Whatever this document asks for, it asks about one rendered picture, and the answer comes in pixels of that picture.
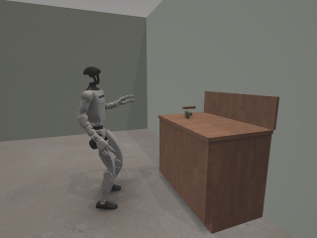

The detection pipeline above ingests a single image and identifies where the robot left forearm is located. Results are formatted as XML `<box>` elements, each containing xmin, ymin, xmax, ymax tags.
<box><xmin>105</xmin><ymin>100</ymin><xmax>120</xmax><ymax>110</ymax></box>

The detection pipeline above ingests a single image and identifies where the right robot shin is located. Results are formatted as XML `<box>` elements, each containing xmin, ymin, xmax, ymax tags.
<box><xmin>100</xmin><ymin>171</ymin><xmax>116</xmax><ymax>204</ymax></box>

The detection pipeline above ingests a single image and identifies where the robot right foot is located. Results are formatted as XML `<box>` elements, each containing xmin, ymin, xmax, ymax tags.
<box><xmin>95</xmin><ymin>200</ymin><xmax>118</xmax><ymax>210</ymax></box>

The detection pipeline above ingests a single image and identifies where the right robot upper arm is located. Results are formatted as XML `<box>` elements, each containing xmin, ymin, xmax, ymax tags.
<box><xmin>77</xmin><ymin>90</ymin><xmax>94</xmax><ymax>121</ymax></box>

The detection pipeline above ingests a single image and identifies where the robot right hand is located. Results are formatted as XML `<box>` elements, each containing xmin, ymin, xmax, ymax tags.
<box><xmin>96</xmin><ymin>139</ymin><xmax>116</xmax><ymax>159</ymax></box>

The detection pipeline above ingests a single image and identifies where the robot right forearm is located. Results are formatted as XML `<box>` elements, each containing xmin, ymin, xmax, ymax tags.
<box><xmin>77</xmin><ymin>115</ymin><xmax>101</xmax><ymax>143</ymax></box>

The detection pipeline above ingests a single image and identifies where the counter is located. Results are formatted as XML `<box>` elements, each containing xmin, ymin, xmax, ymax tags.
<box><xmin>158</xmin><ymin>91</ymin><xmax>279</xmax><ymax>234</ymax></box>

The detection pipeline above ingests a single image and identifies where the robot left hand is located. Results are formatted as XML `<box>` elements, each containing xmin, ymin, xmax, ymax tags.
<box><xmin>118</xmin><ymin>94</ymin><xmax>136</xmax><ymax>105</ymax></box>

